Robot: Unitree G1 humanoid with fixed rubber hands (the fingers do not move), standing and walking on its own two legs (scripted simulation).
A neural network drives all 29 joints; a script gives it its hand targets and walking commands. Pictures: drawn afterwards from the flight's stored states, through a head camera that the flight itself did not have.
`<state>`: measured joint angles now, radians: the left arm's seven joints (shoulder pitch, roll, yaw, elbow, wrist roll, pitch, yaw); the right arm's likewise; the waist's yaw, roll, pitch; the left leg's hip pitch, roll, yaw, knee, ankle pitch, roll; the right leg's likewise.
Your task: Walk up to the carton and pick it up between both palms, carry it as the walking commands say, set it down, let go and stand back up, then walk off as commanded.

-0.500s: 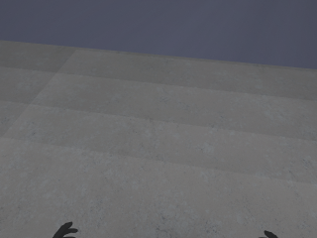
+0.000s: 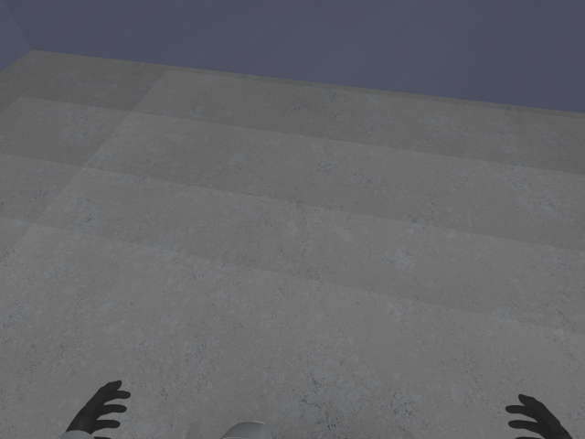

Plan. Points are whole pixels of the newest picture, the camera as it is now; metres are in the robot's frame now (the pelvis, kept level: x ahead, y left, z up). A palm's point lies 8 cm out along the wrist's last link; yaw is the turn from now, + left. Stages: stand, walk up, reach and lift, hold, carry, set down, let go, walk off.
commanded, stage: walk up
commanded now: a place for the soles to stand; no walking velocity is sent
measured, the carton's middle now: out of the picture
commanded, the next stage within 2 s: none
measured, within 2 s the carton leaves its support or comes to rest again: neither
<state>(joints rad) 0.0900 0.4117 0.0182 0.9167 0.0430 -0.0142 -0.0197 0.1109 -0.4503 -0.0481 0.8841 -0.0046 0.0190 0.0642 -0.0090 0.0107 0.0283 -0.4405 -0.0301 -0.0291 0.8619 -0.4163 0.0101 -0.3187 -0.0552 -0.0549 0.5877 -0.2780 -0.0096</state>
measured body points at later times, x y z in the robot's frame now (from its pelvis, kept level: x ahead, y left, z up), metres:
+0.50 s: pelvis -0.02 +0.03 +0.00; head -0.02 +0.02 +0.45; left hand +0.11 +0.35 -0.09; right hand +0.11 -0.28 -0.10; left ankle +0.01 +0.12 -0.73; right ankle -0.01 -0.07 -0.73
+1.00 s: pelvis -0.06 +0.09 +0.00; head -0.04 +0.10 +0.45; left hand +0.00 +0.44 -0.10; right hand +0.15 -0.18 -0.09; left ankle -0.04 +0.20 -0.73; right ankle -0.03 -0.04 -0.69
